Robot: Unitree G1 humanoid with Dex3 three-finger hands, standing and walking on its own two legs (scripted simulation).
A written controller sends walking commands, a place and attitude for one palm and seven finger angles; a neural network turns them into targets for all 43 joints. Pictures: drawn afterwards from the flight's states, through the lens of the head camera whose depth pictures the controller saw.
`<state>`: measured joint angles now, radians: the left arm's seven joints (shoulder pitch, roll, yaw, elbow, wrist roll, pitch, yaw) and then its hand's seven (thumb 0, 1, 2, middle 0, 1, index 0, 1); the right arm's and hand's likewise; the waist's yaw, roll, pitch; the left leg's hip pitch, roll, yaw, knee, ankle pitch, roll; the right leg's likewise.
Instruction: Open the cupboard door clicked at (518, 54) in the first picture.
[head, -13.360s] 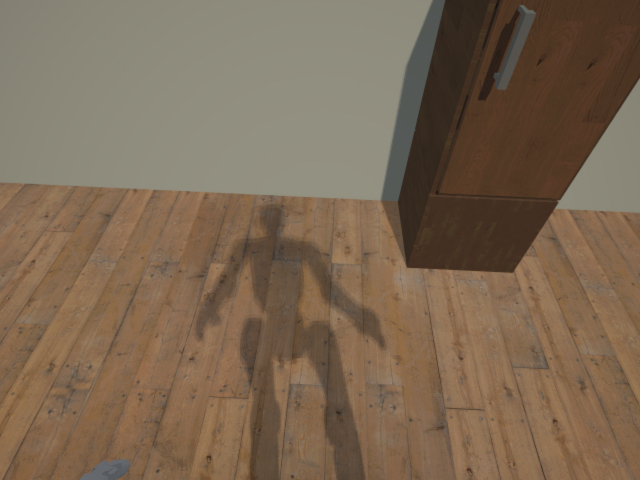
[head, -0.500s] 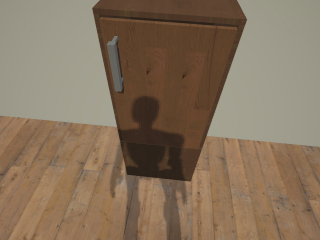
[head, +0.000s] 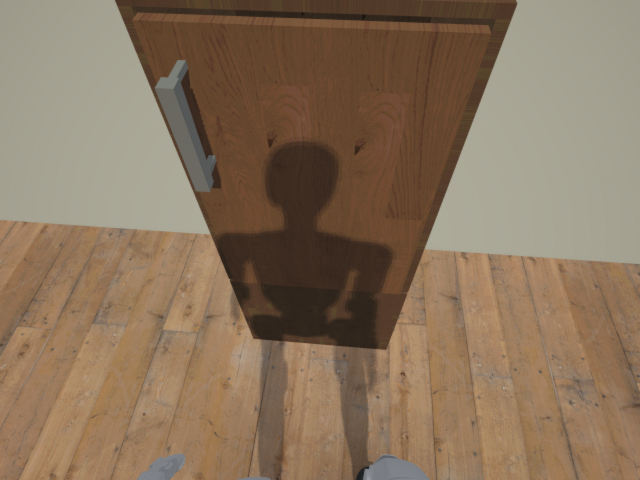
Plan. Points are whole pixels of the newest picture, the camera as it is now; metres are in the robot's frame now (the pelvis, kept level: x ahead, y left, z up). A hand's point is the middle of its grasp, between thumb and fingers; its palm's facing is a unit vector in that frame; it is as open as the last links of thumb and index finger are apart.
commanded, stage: come to a stop and stand still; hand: left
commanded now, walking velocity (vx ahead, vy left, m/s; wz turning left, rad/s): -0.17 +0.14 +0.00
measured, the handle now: (193, 131) +0.51 +0.18 +0.13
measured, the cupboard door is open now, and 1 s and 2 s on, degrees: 0 0 0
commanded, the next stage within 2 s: look again from close up in 0.74 s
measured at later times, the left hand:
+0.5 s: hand out of the picture -0.03 +0.26 -0.16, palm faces +0.02 -0.95 -0.30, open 7.4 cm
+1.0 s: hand out of the picture +0.01 +0.22 -0.14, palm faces +0.00 -0.96 -0.27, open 7.4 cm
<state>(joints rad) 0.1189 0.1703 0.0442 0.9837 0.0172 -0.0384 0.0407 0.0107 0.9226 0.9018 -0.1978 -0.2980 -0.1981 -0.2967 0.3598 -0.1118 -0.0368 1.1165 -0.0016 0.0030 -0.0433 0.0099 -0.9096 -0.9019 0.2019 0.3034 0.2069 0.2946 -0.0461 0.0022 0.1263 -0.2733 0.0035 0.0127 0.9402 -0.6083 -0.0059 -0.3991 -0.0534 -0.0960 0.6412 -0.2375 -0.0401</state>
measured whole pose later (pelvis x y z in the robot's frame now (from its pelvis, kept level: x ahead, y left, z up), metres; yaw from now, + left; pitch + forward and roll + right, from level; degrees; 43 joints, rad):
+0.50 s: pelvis -0.04 +0.05 +0.00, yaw -2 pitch -2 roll +1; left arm 0.35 0.21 0.03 0.99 0.03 0.04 0.03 0.01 0.91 0.90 -0.20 -0.30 -0.20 -0.30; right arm 0.27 -0.18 -0.04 0.87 -0.03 0.02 0.00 0.00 -0.92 -0.90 0.20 0.30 0.21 0.29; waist 0.01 0.04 -0.02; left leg -0.30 -0.01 0.11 0.63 -0.30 0.06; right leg -0.40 -0.04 0.01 0.66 -0.29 -0.01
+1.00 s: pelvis -0.04 +0.02 +0.01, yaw +0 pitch -2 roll +2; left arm 0.26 0.20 0.01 1.02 0.02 -0.01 0.01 0.01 0.91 0.90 -0.20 -0.30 -0.20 -0.30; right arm 0.33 -0.26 -0.04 1.01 -0.03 -0.01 0.00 0.01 -0.91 -0.90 0.20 0.30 0.20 0.29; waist -0.02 0.02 0.00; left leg -0.24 -0.02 0.08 0.48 -0.22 0.03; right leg -0.34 0.01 0.06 0.52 -0.17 -0.02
